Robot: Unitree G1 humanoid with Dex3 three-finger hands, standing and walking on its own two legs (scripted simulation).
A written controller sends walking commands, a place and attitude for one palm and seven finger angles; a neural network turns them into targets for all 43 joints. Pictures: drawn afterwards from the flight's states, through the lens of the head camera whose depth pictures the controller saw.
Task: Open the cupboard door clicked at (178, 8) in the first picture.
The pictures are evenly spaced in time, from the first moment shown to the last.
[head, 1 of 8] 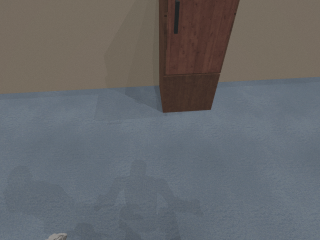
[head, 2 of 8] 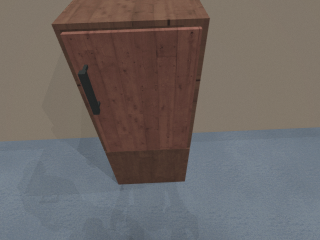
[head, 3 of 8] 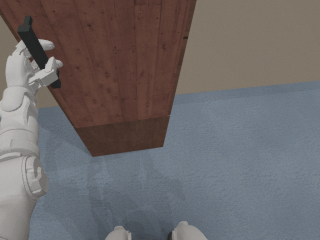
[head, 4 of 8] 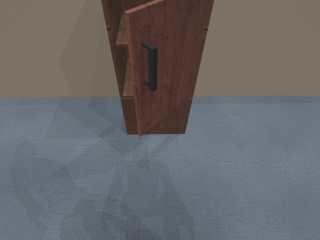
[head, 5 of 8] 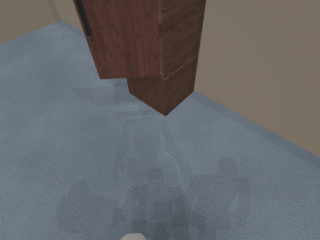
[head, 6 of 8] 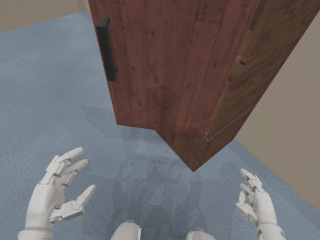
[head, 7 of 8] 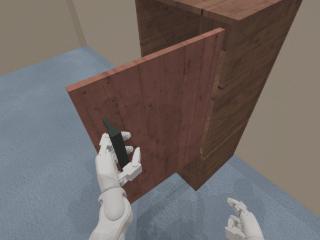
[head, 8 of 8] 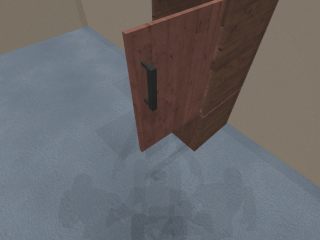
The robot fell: no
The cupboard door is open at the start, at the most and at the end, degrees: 0 87 87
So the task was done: yes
